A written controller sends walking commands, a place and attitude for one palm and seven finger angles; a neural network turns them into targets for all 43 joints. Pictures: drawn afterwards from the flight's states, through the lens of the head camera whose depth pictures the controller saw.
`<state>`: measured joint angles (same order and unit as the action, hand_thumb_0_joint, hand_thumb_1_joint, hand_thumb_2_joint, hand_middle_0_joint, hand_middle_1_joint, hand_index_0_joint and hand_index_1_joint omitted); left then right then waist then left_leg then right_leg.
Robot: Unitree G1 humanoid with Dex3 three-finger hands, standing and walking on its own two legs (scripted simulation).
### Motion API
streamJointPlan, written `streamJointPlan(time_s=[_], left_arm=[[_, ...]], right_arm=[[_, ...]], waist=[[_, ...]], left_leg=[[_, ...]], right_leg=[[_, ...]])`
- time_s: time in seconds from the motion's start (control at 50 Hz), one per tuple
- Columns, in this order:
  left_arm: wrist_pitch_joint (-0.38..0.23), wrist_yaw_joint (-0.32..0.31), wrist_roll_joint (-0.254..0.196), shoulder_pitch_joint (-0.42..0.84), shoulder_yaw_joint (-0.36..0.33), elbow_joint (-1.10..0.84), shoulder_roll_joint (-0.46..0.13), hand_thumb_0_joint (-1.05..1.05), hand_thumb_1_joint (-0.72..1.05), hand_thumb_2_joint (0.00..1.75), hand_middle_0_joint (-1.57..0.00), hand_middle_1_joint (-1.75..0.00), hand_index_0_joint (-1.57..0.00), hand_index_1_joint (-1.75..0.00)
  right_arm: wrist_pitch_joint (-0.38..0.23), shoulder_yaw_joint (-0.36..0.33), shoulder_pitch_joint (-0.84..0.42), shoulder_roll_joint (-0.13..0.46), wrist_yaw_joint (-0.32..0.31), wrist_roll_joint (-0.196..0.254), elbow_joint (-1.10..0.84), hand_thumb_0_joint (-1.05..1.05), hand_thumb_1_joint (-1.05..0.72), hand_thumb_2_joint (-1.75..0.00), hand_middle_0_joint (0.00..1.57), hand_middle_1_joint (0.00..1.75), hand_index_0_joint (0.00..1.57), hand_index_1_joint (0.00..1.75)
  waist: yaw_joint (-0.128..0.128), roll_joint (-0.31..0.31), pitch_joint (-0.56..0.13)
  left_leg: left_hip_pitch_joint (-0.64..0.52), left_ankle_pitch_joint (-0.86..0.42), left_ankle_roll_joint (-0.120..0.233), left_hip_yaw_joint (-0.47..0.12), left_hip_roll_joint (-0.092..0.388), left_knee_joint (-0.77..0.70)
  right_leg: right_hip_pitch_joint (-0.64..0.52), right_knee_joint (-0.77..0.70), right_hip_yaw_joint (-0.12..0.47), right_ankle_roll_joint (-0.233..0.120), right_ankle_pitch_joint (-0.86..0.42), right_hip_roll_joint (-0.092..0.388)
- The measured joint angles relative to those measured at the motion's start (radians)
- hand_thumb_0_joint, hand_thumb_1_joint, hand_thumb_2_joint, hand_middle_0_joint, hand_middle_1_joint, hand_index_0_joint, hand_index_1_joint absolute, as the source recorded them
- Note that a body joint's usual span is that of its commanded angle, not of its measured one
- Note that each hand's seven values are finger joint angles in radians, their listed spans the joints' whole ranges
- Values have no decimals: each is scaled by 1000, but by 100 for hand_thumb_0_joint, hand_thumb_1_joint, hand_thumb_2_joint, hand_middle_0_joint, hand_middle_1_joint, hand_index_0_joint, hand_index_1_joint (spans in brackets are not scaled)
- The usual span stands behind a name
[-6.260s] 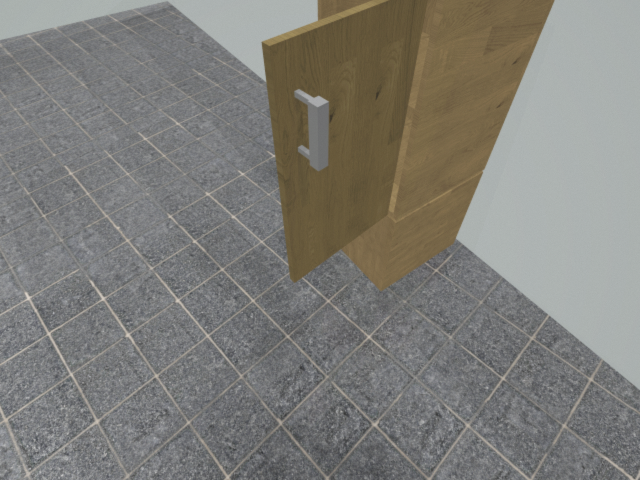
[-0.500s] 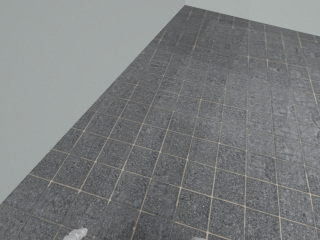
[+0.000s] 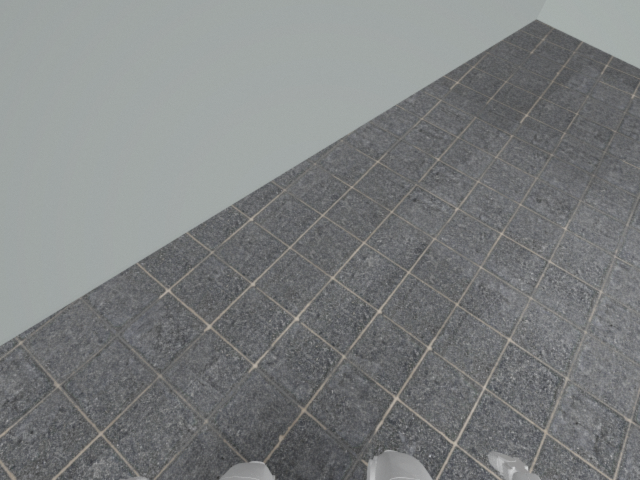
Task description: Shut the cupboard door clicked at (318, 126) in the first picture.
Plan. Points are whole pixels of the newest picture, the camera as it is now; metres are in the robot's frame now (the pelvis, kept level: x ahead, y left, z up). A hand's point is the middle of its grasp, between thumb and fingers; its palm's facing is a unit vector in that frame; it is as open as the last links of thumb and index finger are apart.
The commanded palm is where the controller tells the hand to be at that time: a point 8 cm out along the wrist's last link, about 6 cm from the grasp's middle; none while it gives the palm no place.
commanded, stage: walk to a spot facing it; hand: left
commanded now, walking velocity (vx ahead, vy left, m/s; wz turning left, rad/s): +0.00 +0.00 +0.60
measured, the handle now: out of the picture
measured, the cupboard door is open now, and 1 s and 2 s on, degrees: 97 97 97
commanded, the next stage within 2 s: none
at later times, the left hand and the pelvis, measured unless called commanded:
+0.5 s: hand out of the picture +0.03 +0.19 -0.18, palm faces +0.32 -0.92 -0.22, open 7.4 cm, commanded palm none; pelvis +0.03 -0.03 -0.01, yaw +19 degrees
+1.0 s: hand out of the picture -0.01 +0.15 -0.16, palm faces +0.59 -0.78 -0.22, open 7.4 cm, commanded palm none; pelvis +0.05 -0.05 +0.00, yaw +37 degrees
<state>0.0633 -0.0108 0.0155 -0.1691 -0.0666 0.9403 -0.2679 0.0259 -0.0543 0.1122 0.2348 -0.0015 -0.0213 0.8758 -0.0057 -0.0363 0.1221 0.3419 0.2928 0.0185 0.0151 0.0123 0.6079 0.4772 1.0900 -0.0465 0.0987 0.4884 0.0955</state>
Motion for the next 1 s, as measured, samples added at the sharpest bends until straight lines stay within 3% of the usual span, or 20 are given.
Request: streamJointPlan(time_s=[0.14,0.18,0.22,0.28,0.32,0.4,0.42,0.44,0.48,0.52,0.56,0.64,0.72,0.78,0.82,0.86,1.0], left_arm=[[-23,8,-3,39,3,-62,14,1,91,90,-20,-30,-20,-29],[-45,5,4,24,5,-86,4,1,91,90,-20,-30,-20,-29],[-51,-1,9,28,12,-82,26,1,91,90,-20,-30,-20,-29],[-46,-8,13,11,22,-76,52,1,91,90,-20,-30,-20,-29],[-47,-8,15,0,25,-69,58,1,91,90,-20,-30,-20,-29],[-56,1,11,-20,29,-56,57,1,91,90,-20,-30,-20,-29],[-54,4,7,-31,29,-56,57,1,91,90,-20,-30,-20,-29],[-47,7,2,-36,27,-55,55,1,91,90,-20,-30,-20,-29],[-22,3,1,-25,21,-44,36,1,91,90,-20,-30,-20,-29],[-5,-2,-1,-6,11,-27,21,1,91,90,-20,-30,-20,-29],[0,-2,-3,12,5,-24,15,1,91,90,-20,-30,-20,-29],[-6,3,-7,36,2,-42,16,1,91,90,-20,-30,-20,-29],[-32,4,-6,32,7,-73,16,1,91,90,-20,-30,-20,-29],[-48,-5,5,31,14,-77,35,1,91,90,-20,-30,-20,-29],[-52,-9,5,19,21,-77,49,1,91,90,-20,-30,-20,-29],[-53,-11,6,4,26,-73,57,1,91,90,-20,-30,-20,-29],[-60,-2,11,-40,29,-45,59,1,91,90,-20,-30,-20,-29]], right_arm=[[35,-6,38,-9,7,-4,29,0,-91,-90,20,30,20,30],[44,-13,52,-14,12,3,26,0,-91,-90,20,30,20,30],[53,-26,43,5,17,4,31,0,-91,-90,20,30,20,30],[61,-37,33,17,23,5,40,0,-91,-90,20,30,20,30],[60,-34,29,11,27,8,39,0,-91,-90,20,30,20,30],[41,-20,22,4,32,13,25,0,-91,-90,20,30,20,30],[34,-17,24,10,34,12,16,0,-91,-90,20,30,20,30],[24,-18,26,14,33,9,9,0,-91,-90,20,30,20,30],[10,-14,20,3,25,4,5,0,-91,-90,20,30,20,30],[1,-7,27,-9,12,1,4,0,-91,-90,20,30,20,30],[0,-3,36,-15,2,-1,8,0,-91,-90,20,30,20,30],[12,-4,51,-13,-2,-6,27,0,-91,-90,20,30,20,30],[33,-14,71,-8,2,0,35,0,-91,-90,20,30,20,30],[51,-32,59,12,11,4,43,0,-91,-90,20,30,20,30],[60,-38,46,22,17,3,51,0,-91,-90,20,30,20,30],[64,-39,35,21,22,5,54,0,-91,-90,20,30,20,30],[51,-21,-6,3,33,12,34,0,-91,-90,19,30,20,30]], waist=[[11,59,-19],[6,32,-41],[13,57,-25],[24,61,-19],[27,34,-16],[20,-12,-10],[21,-8,-16],[24,-3,-23],[19,-20,-14],[17,-22,-10],[15,-13,-7],[18,23,-10],[23,42,-34],[26,63,-22],[30,67,-15],[31,54,-13],[9,-8,-8]], left_leg=[[-4,-15,-35,-111,-2,-18],[39,55,-47,-110,-32,55],[101,174,-48,-94,-28,253],[149,202,-62,-30,-9,455],[126,210,-73,16,2,406],[21,110,-72,72,-2,105],[-11,14,-59,72,2,17],[-10,-8,-23,59,0,-1],[12,26,8,45,-10,46],[10,35,7,21,-12,38],[-3,14,-5,-5,-12,4],[-18,-19,-18,-59,-10,-42],[6,-7,-44,-110,-26,-9],[90,175,-52,-91,-36,245],[140,188,-62,-54,-29,424],[153,176,-75,-17,-16,482],[34,129,-74,72,1,139]], right_leg=[[-103,-365,7,-20,-108,-50],[-151,-516,24,-53,-188,-27],[-146,-471,-6,-66,-188,-20],[-184,-492,-45,-62,-169,1],[-207,-520,-62,-58,-174,23],[-216,-502,-100,-40,-153,69],[-203,-466,-113,-33,-133,74],[-173,-389,-114,-19,-95,75],[-101,-187,-57,-8,20,56],[-44,-45,-19,-4,32,24],[-18,-12,-2,-4,7,1],[-48,-171,10,-14,-13,-33],[-169,-490,13,-39,-136,-48],[-183,-484,-21,-81,-154,-34],[-211,-505,-48,-84,-157,-20],[-238,-541,-69,-82,-170,-5],[-268,-544,-143,-53,-153,54]])
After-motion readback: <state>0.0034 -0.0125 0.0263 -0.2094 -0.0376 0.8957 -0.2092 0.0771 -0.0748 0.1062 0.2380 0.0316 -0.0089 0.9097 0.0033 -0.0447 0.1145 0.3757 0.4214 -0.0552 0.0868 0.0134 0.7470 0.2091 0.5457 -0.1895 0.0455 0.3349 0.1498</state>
